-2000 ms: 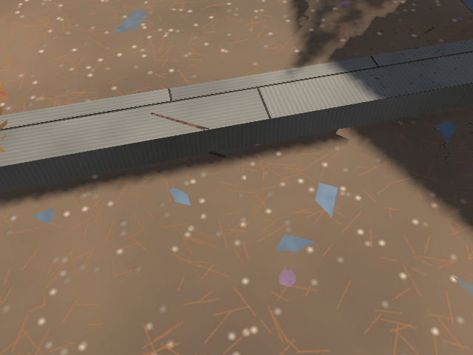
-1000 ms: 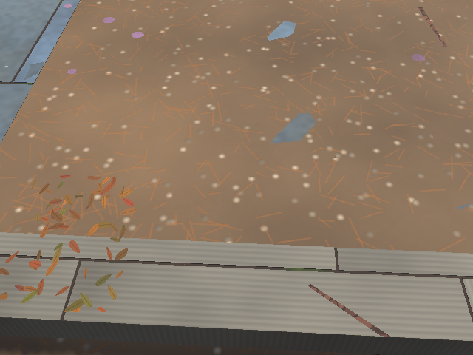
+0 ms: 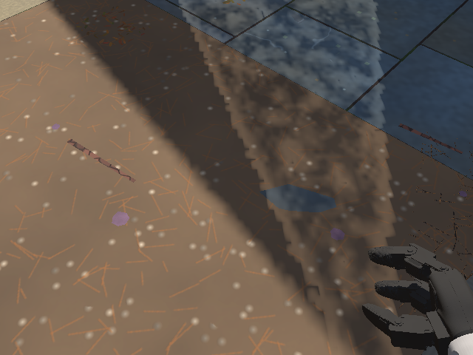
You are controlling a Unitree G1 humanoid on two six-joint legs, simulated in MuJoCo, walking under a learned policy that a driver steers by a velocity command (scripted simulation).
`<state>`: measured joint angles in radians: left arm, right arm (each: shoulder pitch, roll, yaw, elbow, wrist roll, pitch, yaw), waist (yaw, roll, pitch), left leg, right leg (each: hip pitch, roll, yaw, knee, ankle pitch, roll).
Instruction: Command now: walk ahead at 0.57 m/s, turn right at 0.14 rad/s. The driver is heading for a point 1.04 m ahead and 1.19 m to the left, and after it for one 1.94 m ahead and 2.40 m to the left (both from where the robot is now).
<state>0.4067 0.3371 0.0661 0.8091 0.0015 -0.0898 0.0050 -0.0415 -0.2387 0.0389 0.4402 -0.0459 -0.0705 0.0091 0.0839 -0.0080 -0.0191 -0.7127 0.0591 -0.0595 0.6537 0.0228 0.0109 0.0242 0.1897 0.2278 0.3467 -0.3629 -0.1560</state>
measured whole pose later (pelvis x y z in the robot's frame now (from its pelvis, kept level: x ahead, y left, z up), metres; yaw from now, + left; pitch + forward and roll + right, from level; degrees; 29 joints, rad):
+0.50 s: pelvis +0.21 +0.06 +0.01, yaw +19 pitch +2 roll +0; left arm 0.04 0.25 -0.03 0.63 0.02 0.00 0.03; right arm 0.39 -0.30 -0.09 0.74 -0.01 0.04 -0.01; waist -0.09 -0.02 0.04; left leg -0.28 -0.20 -0.26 0.49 -0.20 0.07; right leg -0.53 0.06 0.15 0.79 -0.27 0.03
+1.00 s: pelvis +0.22 +0.04 +0.00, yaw +47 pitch +0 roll -1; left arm 0.24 0.30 0.05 0.65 0.03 0.00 0.01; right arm 0.15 -0.31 -0.06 0.61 0.00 0.10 0.07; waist 0.02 -0.01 0.06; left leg -0.31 0.02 0.05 0.70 -0.40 -0.01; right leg -0.28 -0.13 -0.22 0.55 -0.24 0.02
